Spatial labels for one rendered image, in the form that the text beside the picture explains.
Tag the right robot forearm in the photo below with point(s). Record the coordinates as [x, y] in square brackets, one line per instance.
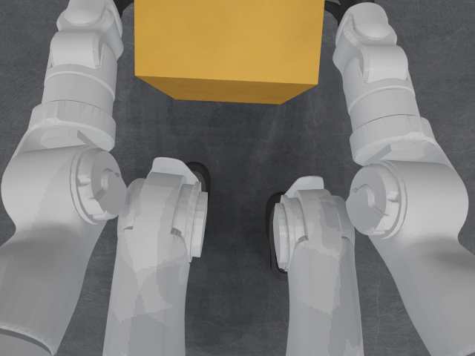
[379, 92]

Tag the robot right upper arm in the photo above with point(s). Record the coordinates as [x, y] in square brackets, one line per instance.
[413, 212]

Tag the right robot shin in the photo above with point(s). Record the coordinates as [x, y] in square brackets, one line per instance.
[316, 182]

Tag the left robot forearm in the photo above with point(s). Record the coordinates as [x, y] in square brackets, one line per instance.
[80, 81]

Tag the right robot foot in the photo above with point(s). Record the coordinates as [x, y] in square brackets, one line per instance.
[270, 209]

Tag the robot left upper arm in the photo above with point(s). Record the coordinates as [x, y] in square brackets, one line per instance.
[59, 200]

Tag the left robot hand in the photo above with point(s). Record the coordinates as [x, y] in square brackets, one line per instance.
[121, 5]

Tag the carton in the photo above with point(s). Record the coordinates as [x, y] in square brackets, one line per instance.
[249, 51]

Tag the right robot hand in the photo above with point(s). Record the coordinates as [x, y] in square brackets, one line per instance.
[338, 11]

